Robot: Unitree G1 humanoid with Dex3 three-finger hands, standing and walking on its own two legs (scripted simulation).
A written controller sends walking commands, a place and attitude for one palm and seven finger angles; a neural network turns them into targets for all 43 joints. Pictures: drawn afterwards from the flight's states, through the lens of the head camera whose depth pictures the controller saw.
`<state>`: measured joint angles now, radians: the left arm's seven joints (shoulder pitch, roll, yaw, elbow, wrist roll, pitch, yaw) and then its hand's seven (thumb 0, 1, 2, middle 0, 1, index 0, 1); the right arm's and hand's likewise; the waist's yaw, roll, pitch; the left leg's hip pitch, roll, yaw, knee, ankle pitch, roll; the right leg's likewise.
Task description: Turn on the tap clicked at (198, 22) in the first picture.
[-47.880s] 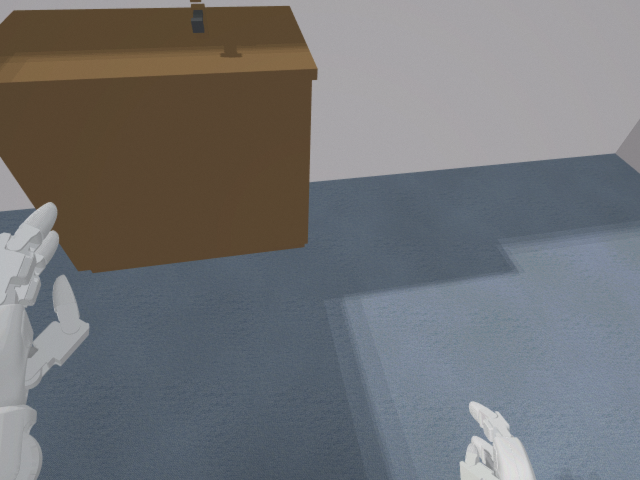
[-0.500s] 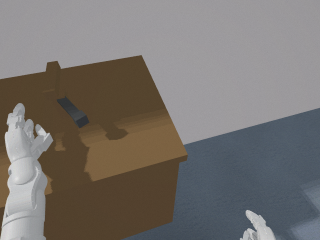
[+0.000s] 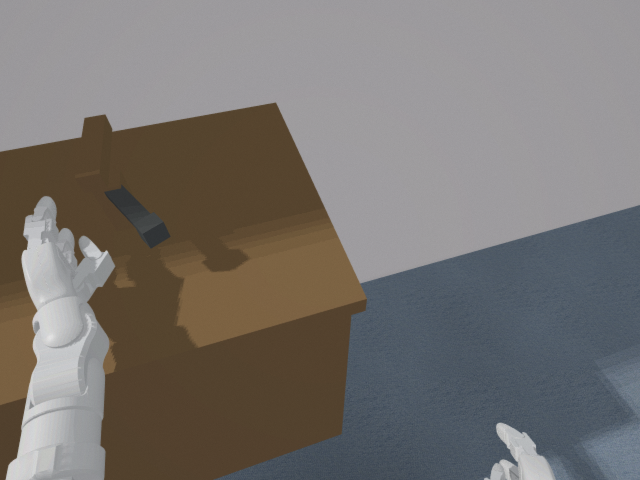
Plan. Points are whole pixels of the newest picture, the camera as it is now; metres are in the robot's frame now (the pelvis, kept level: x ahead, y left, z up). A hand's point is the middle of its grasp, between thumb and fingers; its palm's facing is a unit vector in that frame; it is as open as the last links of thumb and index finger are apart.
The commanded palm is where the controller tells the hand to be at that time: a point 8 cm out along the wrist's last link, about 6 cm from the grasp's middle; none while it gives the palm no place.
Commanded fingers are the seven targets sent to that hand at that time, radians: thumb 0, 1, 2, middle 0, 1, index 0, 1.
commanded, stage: push the lever round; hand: left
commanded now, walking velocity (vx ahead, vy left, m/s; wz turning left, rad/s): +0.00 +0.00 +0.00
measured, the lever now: (152, 230) +0.38 +0.23 +0.12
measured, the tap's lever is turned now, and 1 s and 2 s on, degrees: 27 28 43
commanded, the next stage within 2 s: none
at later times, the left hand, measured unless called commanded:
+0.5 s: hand (129, 262) +0.34 +0.26 +0.10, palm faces +0.65 -0.76 -0.07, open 7.8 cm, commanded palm +0.30 +0.29 +0.10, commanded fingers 0.00 0.90 0.90 -0.15 -0.15 -0.15 -0.15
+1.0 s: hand (152, 250) +0.37 +0.24 +0.10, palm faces +0.74 -0.67 -0.08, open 7.8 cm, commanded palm +0.32 +0.26 +0.10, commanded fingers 0.00 0.90 0.90 -0.15 -0.15 -0.15 -0.15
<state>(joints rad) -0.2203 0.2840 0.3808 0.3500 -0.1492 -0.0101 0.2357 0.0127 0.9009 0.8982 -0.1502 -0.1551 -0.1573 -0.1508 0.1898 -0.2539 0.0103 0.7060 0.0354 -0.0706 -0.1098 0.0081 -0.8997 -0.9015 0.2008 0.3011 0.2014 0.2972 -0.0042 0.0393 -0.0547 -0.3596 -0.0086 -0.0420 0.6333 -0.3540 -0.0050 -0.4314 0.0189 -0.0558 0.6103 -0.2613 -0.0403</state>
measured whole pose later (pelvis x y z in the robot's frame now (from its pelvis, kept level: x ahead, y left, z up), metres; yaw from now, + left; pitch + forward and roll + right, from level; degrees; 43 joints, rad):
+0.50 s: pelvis +0.00 +0.01 +0.00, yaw +0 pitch +4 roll +0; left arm -0.19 0.15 0.26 0.24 -0.08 0.03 0.45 0.01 0.90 0.90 -0.15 -0.15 -0.16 -0.15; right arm 0.16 -0.23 0.01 0.72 0.01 -0.02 -0.09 0.01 -0.90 -0.90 0.20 0.30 0.20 0.30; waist 0.02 0.04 -0.06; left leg -0.33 -0.02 -0.04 0.63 -0.36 0.01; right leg -0.40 0.01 -0.05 0.61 -0.27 -0.03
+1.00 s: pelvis +0.00 +0.01 +0.00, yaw +1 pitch +4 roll +0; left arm -0.35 0.08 0.22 0.37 -0.01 0.06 0.67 0.01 0.90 0.90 -0.15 -0.15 -0.16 -0.15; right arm 0.13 -0.22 0.00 0.76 -0.02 0.03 -0.08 0.01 -0.90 -0.90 0.20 0.30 0.20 0.30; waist 0.01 0.03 -0.06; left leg -0.35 -0.02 -0.05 0.63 -0.35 0.00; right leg -0.41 0.01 -0.07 0.60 -0.26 -0.03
